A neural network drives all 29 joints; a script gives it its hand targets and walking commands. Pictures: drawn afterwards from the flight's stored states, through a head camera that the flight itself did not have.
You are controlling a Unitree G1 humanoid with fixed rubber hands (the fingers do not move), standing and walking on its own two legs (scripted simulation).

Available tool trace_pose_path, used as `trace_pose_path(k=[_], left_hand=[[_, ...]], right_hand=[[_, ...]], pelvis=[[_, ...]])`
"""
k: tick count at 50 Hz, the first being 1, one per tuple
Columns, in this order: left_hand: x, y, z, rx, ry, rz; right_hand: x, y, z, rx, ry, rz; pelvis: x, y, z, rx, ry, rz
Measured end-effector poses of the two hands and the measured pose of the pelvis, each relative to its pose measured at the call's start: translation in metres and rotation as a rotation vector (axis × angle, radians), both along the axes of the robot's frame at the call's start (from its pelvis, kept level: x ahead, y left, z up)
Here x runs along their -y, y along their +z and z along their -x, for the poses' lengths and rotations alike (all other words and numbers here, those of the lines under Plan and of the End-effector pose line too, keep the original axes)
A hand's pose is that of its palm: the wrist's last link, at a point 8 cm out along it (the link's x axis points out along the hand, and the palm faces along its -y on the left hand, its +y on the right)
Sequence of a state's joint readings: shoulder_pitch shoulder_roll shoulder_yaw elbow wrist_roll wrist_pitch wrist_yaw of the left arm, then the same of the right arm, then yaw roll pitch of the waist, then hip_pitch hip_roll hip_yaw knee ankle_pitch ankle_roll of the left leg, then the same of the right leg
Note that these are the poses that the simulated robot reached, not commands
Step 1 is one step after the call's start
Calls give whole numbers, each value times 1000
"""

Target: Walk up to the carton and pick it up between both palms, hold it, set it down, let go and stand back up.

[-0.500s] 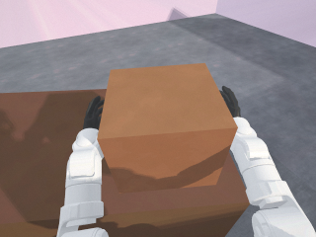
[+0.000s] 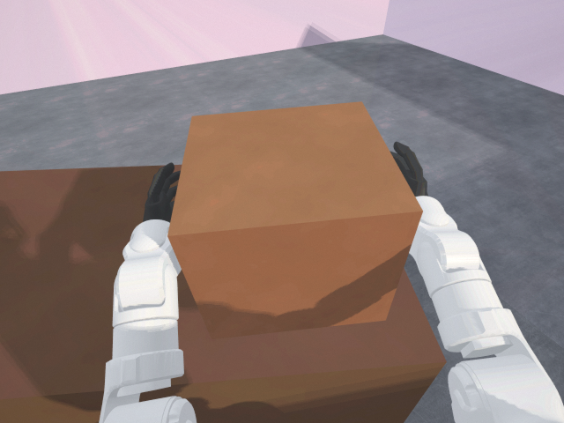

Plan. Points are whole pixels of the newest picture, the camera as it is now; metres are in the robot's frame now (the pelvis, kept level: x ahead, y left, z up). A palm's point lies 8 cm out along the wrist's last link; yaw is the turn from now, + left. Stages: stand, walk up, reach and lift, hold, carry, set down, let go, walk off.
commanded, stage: hold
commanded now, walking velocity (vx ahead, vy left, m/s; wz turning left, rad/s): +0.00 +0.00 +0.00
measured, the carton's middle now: (288, 217) +0.37 -0.01 +0.15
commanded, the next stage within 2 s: none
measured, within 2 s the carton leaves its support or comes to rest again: neither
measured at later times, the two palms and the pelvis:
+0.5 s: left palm (151, 219) +0.35 +0.17 +0.18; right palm (407, 192) +0.36 -0.17 +0.19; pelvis -0.01 +0.00 +0.00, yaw +1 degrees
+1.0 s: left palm (155, 219) +0.35 +0.17 +0.17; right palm (407, 193) +0.36 -0.17 +0.19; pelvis -0.01 +0.00 +0.00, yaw +1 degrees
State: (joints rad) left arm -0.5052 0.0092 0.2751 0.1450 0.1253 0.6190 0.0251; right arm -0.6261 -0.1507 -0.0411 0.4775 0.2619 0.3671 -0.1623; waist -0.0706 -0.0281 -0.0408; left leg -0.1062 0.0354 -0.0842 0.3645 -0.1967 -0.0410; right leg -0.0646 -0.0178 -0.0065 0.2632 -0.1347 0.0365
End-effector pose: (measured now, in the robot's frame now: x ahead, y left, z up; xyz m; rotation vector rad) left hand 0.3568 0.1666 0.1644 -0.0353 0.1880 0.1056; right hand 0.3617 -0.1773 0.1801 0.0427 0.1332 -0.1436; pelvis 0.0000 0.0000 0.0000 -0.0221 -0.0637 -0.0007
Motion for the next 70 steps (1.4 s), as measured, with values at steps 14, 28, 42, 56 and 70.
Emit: trace_pose_path(k=[14,28,42,56,70], left_hand=[[-7,10,8,9,16,6],[-6,14,7,4,8,-2],[-3,11,5,1,7,-1],[-6,8,4,3,9,-6],[-6,9,5,4,8,-8]], right_hand=[[-7,12,2,7,18,10],[-6,13,4,4,8,-4],[-3,11,2,-1,13,9],[-6,8,0,1,15,-1],[-6,7,1,1,13,-4]], pelvis=[[0,0,5,11,8,0],[0,-1,9,7,10,-1],[2,-1,9,3,8,-1],[0,-1,5,1,13,1],[-1,-1,4,4,12,1]])
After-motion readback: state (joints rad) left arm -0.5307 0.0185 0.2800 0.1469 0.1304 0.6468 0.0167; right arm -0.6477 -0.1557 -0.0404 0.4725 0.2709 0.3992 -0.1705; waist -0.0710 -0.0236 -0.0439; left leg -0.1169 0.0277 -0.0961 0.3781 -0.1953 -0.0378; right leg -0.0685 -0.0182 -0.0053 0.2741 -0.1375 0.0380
